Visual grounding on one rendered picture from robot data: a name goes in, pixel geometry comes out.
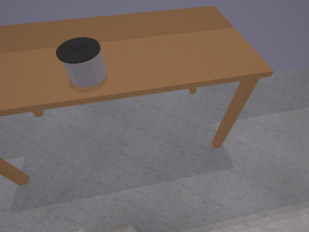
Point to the lid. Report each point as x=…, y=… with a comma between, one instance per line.
x=87, y=52

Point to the knob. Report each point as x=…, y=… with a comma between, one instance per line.
x=76, y=44

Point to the pot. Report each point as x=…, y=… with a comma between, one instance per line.
x=87, y=74

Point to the table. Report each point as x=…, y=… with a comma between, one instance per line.
x=143, y=54

